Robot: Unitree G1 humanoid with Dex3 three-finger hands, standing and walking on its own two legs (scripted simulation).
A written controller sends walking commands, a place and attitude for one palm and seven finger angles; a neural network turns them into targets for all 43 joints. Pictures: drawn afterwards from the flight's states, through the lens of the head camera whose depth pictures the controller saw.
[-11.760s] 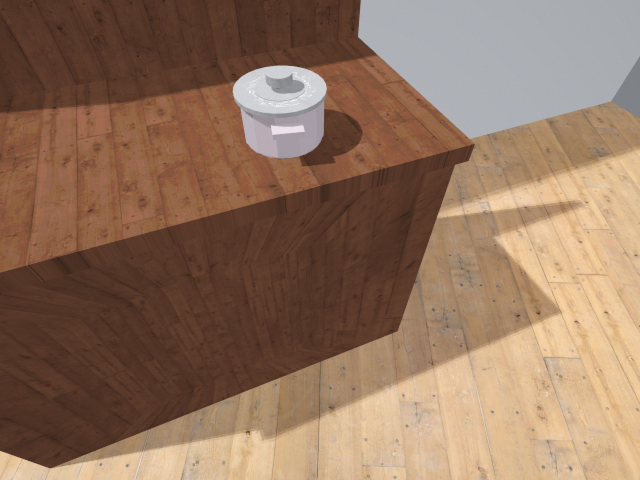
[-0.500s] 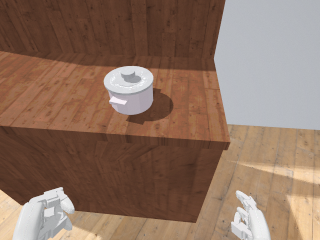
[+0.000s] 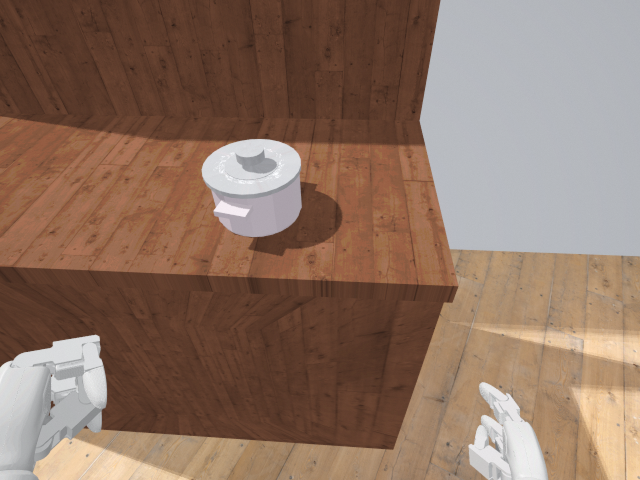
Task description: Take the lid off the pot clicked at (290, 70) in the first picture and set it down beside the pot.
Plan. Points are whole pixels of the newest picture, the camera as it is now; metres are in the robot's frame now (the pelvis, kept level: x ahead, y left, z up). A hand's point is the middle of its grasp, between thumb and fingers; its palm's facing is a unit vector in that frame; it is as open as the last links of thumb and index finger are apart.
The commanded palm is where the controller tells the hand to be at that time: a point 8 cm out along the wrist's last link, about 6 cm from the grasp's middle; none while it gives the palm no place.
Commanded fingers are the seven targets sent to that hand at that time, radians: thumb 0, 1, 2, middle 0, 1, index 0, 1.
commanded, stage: raise the hand higher, near the body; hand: left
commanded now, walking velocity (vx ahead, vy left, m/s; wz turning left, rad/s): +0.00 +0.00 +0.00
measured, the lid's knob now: (250, 153) +0.53 +0.19 +0.15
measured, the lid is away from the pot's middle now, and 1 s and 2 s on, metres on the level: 0.00 0.00 0.00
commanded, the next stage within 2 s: reach forward and open the fingers in 0.38 s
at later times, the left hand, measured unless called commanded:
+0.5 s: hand (71, 341) +0.17 +0.24 +0.19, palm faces +0.40 -0.82 -0.41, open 3.1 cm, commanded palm +0.12 +0.27 +0.21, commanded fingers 0.00 0.84 0.94 -1.29 -1.43 -1.29 -1.43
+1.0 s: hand (66, 323) +0.19 +0.27 +0.18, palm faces +0.08 -0.09 -0.99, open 4.1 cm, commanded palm +0.16 +0.26 +0.24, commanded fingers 0.00 0.03 1.47 -1.07 -0.54 -1.07 -0.54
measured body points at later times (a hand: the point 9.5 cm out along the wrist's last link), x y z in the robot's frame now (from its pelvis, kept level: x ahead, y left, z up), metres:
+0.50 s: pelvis -0.01 +0.00 +0.00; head -0.03 -0.01 +0.45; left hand +0.14 +0.28 +0.21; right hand +0.19 -0.20 -0.08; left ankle +0.03 +0.13 -0.74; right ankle -0.06 -0.12 -0.74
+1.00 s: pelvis -0.04 +0.00 +0.00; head -0.06 -0.05 +0.44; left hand +0.18 +0.27 +0.23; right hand +0.22 -0.17 -0.08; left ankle +0.03 +0.13 -0.74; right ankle -0.06 -0.11 -0.74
